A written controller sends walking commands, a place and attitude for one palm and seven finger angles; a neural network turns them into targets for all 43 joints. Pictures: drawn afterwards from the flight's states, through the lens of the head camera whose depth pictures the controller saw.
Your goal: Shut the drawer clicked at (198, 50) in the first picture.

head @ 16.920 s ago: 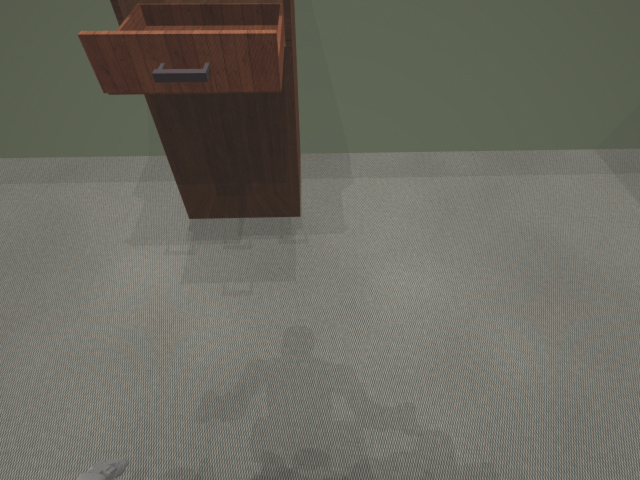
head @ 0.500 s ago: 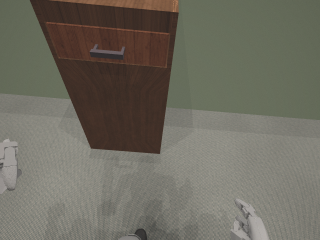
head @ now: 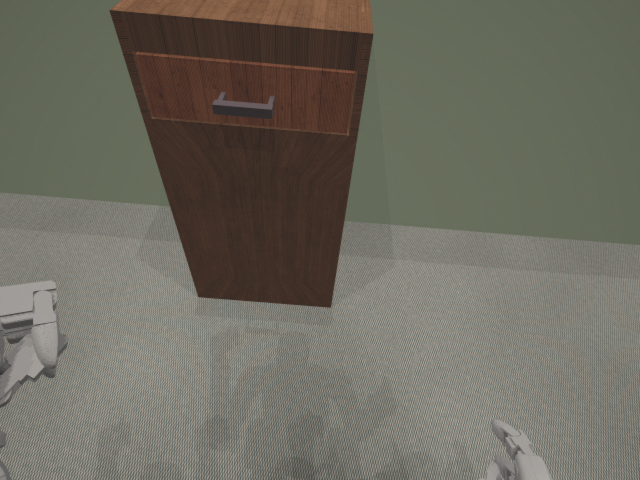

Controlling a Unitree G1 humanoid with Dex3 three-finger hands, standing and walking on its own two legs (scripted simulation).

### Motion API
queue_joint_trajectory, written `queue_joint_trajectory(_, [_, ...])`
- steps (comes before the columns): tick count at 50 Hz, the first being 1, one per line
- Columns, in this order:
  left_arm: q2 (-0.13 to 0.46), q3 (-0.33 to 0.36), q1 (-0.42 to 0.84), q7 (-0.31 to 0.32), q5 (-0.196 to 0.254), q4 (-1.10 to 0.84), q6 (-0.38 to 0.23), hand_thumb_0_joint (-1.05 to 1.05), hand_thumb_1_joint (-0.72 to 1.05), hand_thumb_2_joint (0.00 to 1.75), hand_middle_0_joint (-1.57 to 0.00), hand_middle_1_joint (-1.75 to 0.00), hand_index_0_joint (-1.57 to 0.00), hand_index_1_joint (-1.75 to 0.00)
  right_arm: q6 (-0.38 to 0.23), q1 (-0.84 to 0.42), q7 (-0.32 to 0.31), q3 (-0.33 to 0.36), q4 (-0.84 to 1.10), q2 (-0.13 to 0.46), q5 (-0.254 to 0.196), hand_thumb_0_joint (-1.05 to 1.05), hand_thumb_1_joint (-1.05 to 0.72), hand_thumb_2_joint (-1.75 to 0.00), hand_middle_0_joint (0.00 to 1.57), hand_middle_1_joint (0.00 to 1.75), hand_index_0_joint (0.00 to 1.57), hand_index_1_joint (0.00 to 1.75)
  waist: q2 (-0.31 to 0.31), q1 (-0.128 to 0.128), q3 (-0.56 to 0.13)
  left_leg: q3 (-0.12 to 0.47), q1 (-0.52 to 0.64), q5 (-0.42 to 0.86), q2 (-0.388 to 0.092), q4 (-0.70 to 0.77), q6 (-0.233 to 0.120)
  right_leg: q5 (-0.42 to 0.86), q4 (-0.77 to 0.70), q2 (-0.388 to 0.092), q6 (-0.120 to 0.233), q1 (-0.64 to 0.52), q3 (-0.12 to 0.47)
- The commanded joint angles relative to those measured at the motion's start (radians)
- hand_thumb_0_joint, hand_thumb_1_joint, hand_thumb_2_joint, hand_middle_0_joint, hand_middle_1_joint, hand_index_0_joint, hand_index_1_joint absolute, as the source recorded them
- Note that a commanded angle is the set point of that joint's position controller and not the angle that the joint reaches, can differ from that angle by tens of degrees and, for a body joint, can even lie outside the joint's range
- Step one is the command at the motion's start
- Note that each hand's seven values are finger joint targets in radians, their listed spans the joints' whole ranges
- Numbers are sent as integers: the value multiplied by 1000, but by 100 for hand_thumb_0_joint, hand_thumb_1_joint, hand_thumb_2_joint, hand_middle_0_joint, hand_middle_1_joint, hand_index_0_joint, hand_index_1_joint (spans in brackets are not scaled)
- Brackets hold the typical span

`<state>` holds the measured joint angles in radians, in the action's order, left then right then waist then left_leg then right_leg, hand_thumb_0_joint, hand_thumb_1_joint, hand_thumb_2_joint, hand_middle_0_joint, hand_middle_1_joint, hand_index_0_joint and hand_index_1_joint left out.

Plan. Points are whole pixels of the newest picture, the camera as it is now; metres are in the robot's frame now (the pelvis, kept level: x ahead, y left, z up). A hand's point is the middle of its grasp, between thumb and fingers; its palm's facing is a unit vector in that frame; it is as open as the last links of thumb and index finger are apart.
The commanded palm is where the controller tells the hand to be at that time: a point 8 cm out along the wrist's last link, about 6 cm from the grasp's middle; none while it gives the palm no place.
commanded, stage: stop stepping back and stand still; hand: left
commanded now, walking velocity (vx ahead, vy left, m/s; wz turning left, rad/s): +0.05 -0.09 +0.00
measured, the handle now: (245, 104) +0.80 +0.22 +0.05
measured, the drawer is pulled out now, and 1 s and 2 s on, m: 0.00 0.00 0.00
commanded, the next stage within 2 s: let the arm hang, fingers relaxed in 0.76 s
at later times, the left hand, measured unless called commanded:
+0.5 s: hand (52, 353) +0.18 +0.24 +0.17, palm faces +0.40 -0.81 -0.42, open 3.3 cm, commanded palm +0.12 +0.28 +0.19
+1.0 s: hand (121, 424) +0.18 +0.25 -0.03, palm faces +0.14 -0.90 -0.42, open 3.1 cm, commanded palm none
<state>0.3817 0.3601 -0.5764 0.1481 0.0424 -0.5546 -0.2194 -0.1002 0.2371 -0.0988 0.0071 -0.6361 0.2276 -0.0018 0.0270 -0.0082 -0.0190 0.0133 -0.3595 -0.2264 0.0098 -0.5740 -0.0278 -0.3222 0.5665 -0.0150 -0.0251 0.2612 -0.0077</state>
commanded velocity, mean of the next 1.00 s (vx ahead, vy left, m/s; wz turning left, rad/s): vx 0.03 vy -0.01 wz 0.00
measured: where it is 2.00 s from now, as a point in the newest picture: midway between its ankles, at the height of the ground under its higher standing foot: outside the picture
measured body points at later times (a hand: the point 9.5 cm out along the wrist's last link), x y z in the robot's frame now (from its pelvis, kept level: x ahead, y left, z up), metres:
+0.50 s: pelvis +0.00 +0.00 +0.01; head -0.01 +0.00 +0.46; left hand +0.15 +0.28 +0.19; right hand +0.16 -0.23 -0.07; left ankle +0.04 +0.10 -0.73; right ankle -0.03 -0.12 -0.73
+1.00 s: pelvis -0.01 +0.00 +0.00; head +0.00 -0.02 +0.45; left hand +0.17 +0.30 +0.00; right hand +0.16 -0.25 -0.11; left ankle +0.04 +0.10 -0.73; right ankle -0.03 -0.12 -0.73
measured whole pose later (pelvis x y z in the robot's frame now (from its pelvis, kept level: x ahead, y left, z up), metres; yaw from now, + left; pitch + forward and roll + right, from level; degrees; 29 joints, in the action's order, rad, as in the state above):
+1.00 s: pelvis -0.01 +0.00 +0.00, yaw +2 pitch +1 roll -1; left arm 0.32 0.11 -0.29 0.02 -0.03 0.28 -0.02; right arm -0.04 0.14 0.01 0.02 -0.78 0.29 0.01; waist -0.07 -0.01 -0.02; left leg 0.04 -0.37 -0.24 0.04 -0.60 -0.03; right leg -0.35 0.58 0.00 0.00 0.24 -0.03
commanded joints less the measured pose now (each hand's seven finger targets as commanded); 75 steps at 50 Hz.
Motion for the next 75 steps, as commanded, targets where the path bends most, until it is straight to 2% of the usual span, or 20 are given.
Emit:
queue_joint_trajectory(1, [178,126,18,5,3,-307,-71,0,90,90,-140,-160,-140,-160,-98,-107,2,18,180,91,9,0,-90,-90,20,30,20,30,-266,9,-60,295,75,-76,-221,383,-65,-71,59,26,3,-9,17])
queue_joint_trajectory(4, [165,125,-55,14,-7,-273,-57,0,90,90,-140,-160,-140,-160,-110,-97,19,22,176,99,4,0,-90,-90,20,30,20,30,-160,6,-86,192,78,-81,-171,319,-42,32,-109,28,10,-98,7])
queue_joint_trajectory(6, [139,114,-80,12,-4,-220,-47,0,90,90,-140,-160,-140,-160,-98,-108,27,21,177,95,5,0,-90,-90,20,30,20,30,-146,13,-69,119,20,-154,-116,306,-4,35,-185,16,28,-149,10])
queue_joint_trajectory(8, [132,111,-88,11,-1,-173,-39,0,90,90,-140,-160,-140,-160,-84,-109,30,29,175,95,4,0,-90,-90,20,30,20,30,-78,13,-45,75,39,-196,-74,242,12,-74,-249,-2,51,-76,51])
queue_joint_trajectory(11, [127,97,-51,11,7,-151,-31,0,90,90,-140,-160,-140,-160,-61,-115,23,32,165,92,3,0,-90,-90,20,30,20,30,12,25,-15,32,137,-112,-46,82,18,-173,-323,-70,93,88,132])
queue_joint_trajectory(15, [131,81,34,16,1,-157,-26,0,90,90,-140,-160,-140,-160,-61,-130,10,23,155,92,3,0,-90,-90,20,30,20,30,-39,28,16,65,165,-94,-67,104,3,-138,-271,-50,72,133,99])
queue_joint_trajectory(19, [147,93,60,16,-12,-193,-37,0,90,90,-140,-160,-140,-160,-74,-143,3,14,164,92,2,0,-90,-90,20,30,20,30,-171,11,12,177,78,-193,-115,315,-19,-14,-154,21,25,-14,15])
queue_joint_trajectory(21, [132,84,27,16,-15,-189,-44,0,90,90,-140,-160,-140,-160,-80,-131,5,10,166,87,1,0,-90,-90,20,30,20,30,-148,4,-6,177,68,-149,-117,324,-23,43,-147,21,21,-69,10])
queue_joint_trajectory(26, [127,89,-42,9,-3,-140,-47,0,90,90,-140,-160,-140,-160,-72,-119,21,23,163,89,0,0,-90,-90,20,30,20,30,-23,4,-57,61,140,152,-64,153,1,229,-228,-38,41,-81,69])
queue_joint_trajectory(29, [133,94,-45,7,2,-145,-47,0,90,90,-140,-160,-140,-160,-60,-122,25,31,167,95,-4,0,-90,-90,20,30,20,30,-58,8,-84,46,178,232,-62,124,5,311,-220,-46,45,-80,76])
queue_joint_trajectory(42, [135,89,-40,6,6,-161,-41,0,90,90,-140,-160,-140,-160,-34,-127,19,30,187,92,-8,0,-90,-90,20,30,20,30,-73,5,-80,50,212,278,-68,153,2,297,-222,-25,28,-83,47])
queue_joint_trajectory(43, [47,-261,106,-130,-86,667,106,0,90,90,-140,-160,-140,-160,-72,-157,112,88,-67,286,-7,0,-90,-90,20,30,20,30,-70,40,8,81,105,417,-94,-13,-11,404,-50,-95,51,35,0])
queue_joint_trajectory(44, [12,-246,107,-146,-77,687,174,0,90,90,-136,-156,-136,-156,-22,-77,109,94,-77,219,-10,0,-90,-90,20,30,20,30,-12,29,-80,73,163,426,-94,-11,0,364,-78,-90,50,26,63])
queue_joint_trajectory(46, [-16,-258,163,-146,-76,763,196,0,90,90,-128,-147,-128,-147,22,-44,105,65,-61,183,5,0,-90,-90,20,30,20,30,67,23,-69,111,111,288,-101,-8,-28,202,-61,-76,64,44,40])
queue_joint_trajectory(48, [-4,-268,229,-145,-79,876,205,0,90,90,-120,-138,-120,-138,45,-68,100,55,-68,189,19,0,-90,-90,20,30,20,30,149,17,-50,137,68,248,-92,3,-41,164,-66,-73,77,21,49])
queue_joint_trajectory(50, [6,-278,285,-142,-77,1003,214,0,90,90,-112,-130,-112,-130,62,-81,98,52,-93,187,28,0,-90,-90,20,30,20,30,107,16,-27,137,63,258,-77,25,-36,172,-69,-80,89,7,62])
queue_joint_trajectory(53, [0,-298,320,-131,-68,1200,230,0,90,90,-100,-117,-100,-117,88,-87,92,32,-155,162,34,0,-90,-90,20,30,20,30,-62,6,15,158,45,178,-76,118,-31,78,-99,-60,79,-40,61])
queue_joint_trajectory(60, [-62,-310,244,-127,-58,1513,224,0,90,90,-72,-86,-72,-86,105,4,71,19,-301,88,28,0,-90,-90,20,30,20,30,-196,1,0,168,96,32,-83,202,-28,26,-187,-55,85,-94,49])
queue_joint_trajectory(68, [-92,-338,194,-122,-50,1658,221,0,90,90,-40,-52,-40,-52,116,107,62,22,-410,60,17,0,-90,-90,20,30,20,30,-51,14,76,159,128,-17,-84,227,-25,-16,-237,-56,87,-39,39])
queue_joint_trajectory(75, [-122,-341,156,-114,-51,1700,222,0,90,90,-20,-30,-20,-30,121,136,62,21,-449,21,18,0,-90,-90,20,30,20,30,-13,13,127,142,114,-54,-76,237,-23,-67,-240,-58,85,1,36])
